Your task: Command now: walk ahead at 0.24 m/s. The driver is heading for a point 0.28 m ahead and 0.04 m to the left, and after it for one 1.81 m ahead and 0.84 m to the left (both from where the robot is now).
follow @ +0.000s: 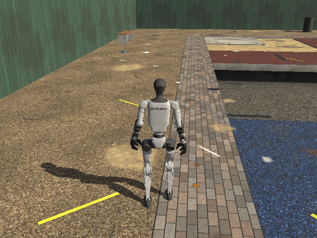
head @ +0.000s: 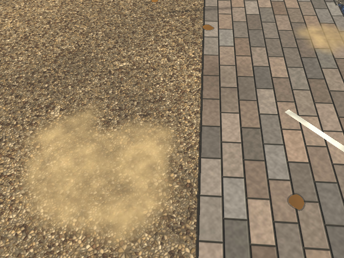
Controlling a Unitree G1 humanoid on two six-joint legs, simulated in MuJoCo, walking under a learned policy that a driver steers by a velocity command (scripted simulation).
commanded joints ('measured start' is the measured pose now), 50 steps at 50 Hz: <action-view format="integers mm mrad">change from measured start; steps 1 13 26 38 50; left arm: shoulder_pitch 79 -233 -151 -154 -115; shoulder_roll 182 49 147 247 191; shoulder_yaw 44 4 12 45 62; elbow -18 -144 -171 -159 -166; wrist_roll -7 -25 34 0 11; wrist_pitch -16 -94 -13 16 24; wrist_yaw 9 -53 -2 41 38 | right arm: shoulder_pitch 53 196 190 64 6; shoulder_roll -62 -114 -105 -126 -189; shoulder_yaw -12 -22 -74 -84 -79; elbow -22 3 -115 -261 -342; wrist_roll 6 2 19 7 -4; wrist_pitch -8 -32 66 84 6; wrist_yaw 3 -1 -39 13 -13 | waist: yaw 16 -27 -15 -24 41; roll -195 71 -145 -141 88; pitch -26 83 -44 -78 -61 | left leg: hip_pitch -178 286 -281 -92 61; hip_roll -9 241 64 65 208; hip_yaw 13 -240 -90 18 -343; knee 37 -232 692 178 -268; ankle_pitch -42 886 -123 54 396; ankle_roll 47 145 -97 -25 161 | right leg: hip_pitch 193 -401 83 114 -299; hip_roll -241 -21 -272 -330 -7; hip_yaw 404 -35 173 4 89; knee -277 247 -303 -332 557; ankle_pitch -383 -118 81 -40 -82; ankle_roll -181 6 -189 -176 56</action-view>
